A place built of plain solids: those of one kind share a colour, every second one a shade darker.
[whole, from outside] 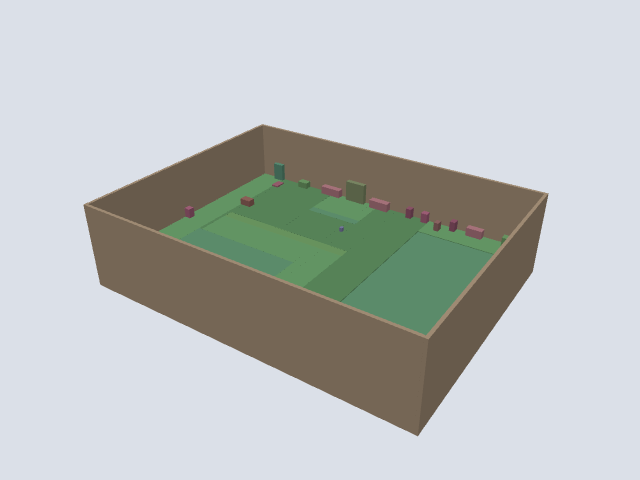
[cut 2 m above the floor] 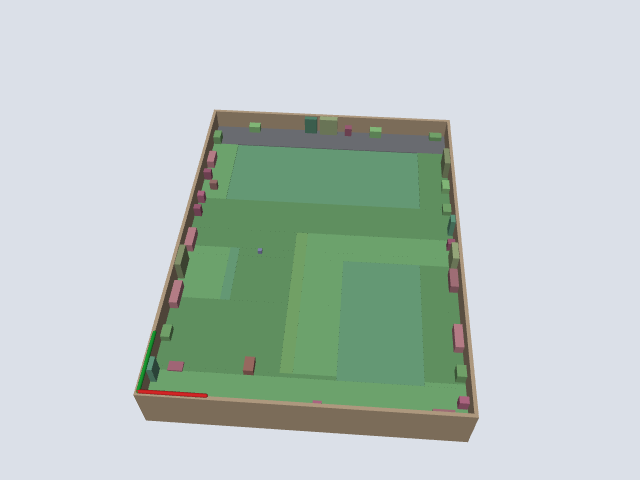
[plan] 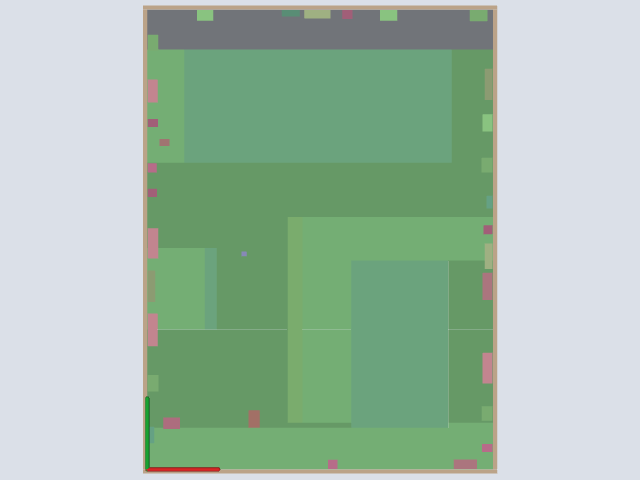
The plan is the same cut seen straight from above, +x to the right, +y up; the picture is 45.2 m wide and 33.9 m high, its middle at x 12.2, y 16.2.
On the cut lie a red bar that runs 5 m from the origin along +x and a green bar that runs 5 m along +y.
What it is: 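A vehicle workshop, tram depot or goods shed with inspection pits, wash bays, truck wells or a traverser pit in its floor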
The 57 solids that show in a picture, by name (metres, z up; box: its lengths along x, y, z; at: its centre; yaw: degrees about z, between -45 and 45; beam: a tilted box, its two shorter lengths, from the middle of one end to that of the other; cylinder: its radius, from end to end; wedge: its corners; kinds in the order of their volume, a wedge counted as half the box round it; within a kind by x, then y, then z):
{
 "floor_1": {"box": [2.61, 7.99, 2.4], "at": [1.3, 25.66, -1.2]},
 "floor_2": {"box": [4.06, 4.88, 2.4], "at": [2.03, 12.31, -1.2]},
 "floor_3": {"box": [4.06, 0.89, 2.4], "at": [2.03, 15.2, -1.2]},
 "floor_4": {"box": [9.93, 6.58, 2.4], "at": [4.96, 6.58, -1.2]},
 "floor_5": {"box": [9.93, 2.19, 2.4], "at": [4.96, 16.73, -1.2]},
 "floor_6": {"box": [14.41, 0.35, 2.4], "at": [7.21, 3.12, -1.2]},
 "floor_7": {"box": [5.03, 4.88, 2.4], "at": [7.42, 12.31, -1.2]},
 "floor_8": {"box": [5.03, 0.89, 2.4], "at": [7.42, 15.2, -1.2]},
 "floor_9": {"box": [24.42, 2.94, 2.4], "at": [12.21, 1.47, -1.2]},
 "floor_10": {"box": [24.42, 3.83, 2.4], "at": [12.21, 19.75, -1.2]},
 "floor_11": {"box": [3.44, 6.58, 2.4], "at": [12.69, 6.58, -1.2]},
 "floor_12": {"box": [3.44, 4.88, 2.4], "at": [12.69, 12.31, -1.2]},
 "floor_13": {"box": [13.45, 0.89, 2.4], "at": [17.7, 15.2, -1.2]},
 "floor_14": {"box": [13.45, 2.19, 2.4], "at": [17.7, 16.73, -1.2]},
 "floor_15": {"box": [3.17, 0.35, 2.4], "at": [22.84, 3.12, -1.2]},
 "floor_16": {"box": [3.17, 6.58, 2.4], "at": [22.84, 6.58, -1.2]},
 "floor_17": {"box": [3.17, 4.88, 2.4], "at": [22.84, 12.31, -1.2]},
 "floor_18": {"box": [2.92, 7.99, 2.4], "at": [22.96, 25.66, -1.2]},
 "bay_floor_1": {"box": [0.84, 5.77, 2.4], "at": [4.48, 12.76, -1.2]},
 "bay_floor_2": {"box": [18.89, 7.99, 2.34], "at": [12.05, 25.66, -1.23]},
 "bay_floor_3": {"box": [6.84, 11.81, 2.4], "at": [17.83, 8.85, -1.2]},
 "wall_1": {"box": [0.3, 32.47, 8.45], "at": [-0.15, 16.23, 1.82]},
 "wall_2": {"box": [25.02, 0.3, 8.45], "at": [12.21, -0.15, 1.82]},
 "wall_3": {"box": [25.02, 0.3, 8.45], "at": [12.21, 32.62, 1.82]},
 "wall_4": {"box": [0.3, 32.47, 8.45], "at": [24.57, 16.23, 1.82]},
 "bay_cover_1": {"box": [1.04, 14.54, 2.39], "at": [10.45, 10.56, -1.2]},
 "rack_1": {"box": [0.54, 2.22, 2.25], "at": [0.3, 12.93, 1.07]},
 "rack_2": {"box": [1.87, 0.59, 2.17], "at": [12.02, 32.15, 1.03]},
 "rack_3": {"box": [0.55, 1.81, 2.18], "at": [24.11, 15.05, 1.04]},
 "rack_4": {"box": [0.55, 2.21, 2.31], "at": [24.11, 27.2, 1.1]},
 "bench_1": {"box": [0.71, 2.31, 0.91], "at": [0.39, 9.86, 0.41]},
 "bench_2": {"box": [0.71, 1.63, 0.91], "at": [0.39, 26.73, 0.41]},
 "bench_3": {"box": [0.74, 2.14, 0.94], "at": [0.4, 15.97, 0.42]},
 "bench_4": {"box": [1.64, 0.67, 0.95], "at": [22.47, 0.36, 0.42]},
 "bench_5": {"box": [0.72, 1.93, 0.95], "at": [24.03, 12.93, 0.42]},
 "bench_6": {"box": [0.71, 2.16, 0.92], "at": [24.04, 7.15, 0.41]},
 "crates_1": {"box": [0.76, 1.16, 0.72], "at": [0.41, 6.08, 0.31]},
 "crates_2": {"box": [0.75, 1.12, 0.97], "at": [0.41, 30.13, 0.43]},
 "crates_3": {"box": [1.16, 0.75, 0.8], "at": [4.09, 32.06, 0.35]},
 "crates_4": {"box": [1.22, 0.75, 0.93], "at": [17.04, 32.06, 0.41]},
 "crates_5": {"box": [1.27, 0.8, 0.54], "at": [23.41, 32.04, 0.22]},
 "crates_6": {"box": [0.79, 1.05, 0.57], "at": [24.0, 21.48, 0.23]},
 "crates_7": {"box": [0.76, 1.02, 1.0], "at": [24.01, 3.95, 0.45]},
 "crates_8": {"box": [0.71, 1.22, 0.74], "at": [24.04, 24.47, 0.32]},
 "bin_1": {"box": [0.65, 0.66, 1.07], "at": [0.35, 21.3, 0.48]},
 "bin_2": {"box": [0.66, 0.58, 1.1], "at": [0.36, 19.53, 0.5]},
 "bin_3": {"box": [0.74, 0.56, 1.08], "at": [0.4, 24.46, 0.49]},
 "bin_4": {"box": [0.67, 0.66, 1.06], "at": [13.1, 0.36, 0.48]},
 "bin_5": {"box": [0.72, 0.64, 1.02], "at": [14.13, 32.12, 0.46]},
 "bin_6": {"box": [0.75, 0.58, 1.05], "at": [24.02, 1.51, 0.47]},
 "bin_7": {"box": [0.65, 0.63, 1.02], "at": [24.07, 16.93, 0.46]},
 "cupboard_1": {"box": [0.47, 1.17, 1.94], "at": [0.27, 2.42, 0.92]},
 "cupboard_2": {"box": [1.28, 0.46, 1.94], "at": [10.13, 32.21, 0.92]},
 "cupboard_3": {"box": [0.43, 0.91, 1.97], "at": [24.18, 18.88, 0.94]},
 "stack_1": {"box": [0.79, 1.24, 0.73], "at": [7.54, 3.56, 0.32]},
 "trolley_1": {"box": [0.71, 0.5, 0.94], "at": [1.23, 23.08, 0.42]},
 "pallet_1": {"box": [1.19, 0.81, 0.2], "at": [1.72, 3.25, 0.05]}
}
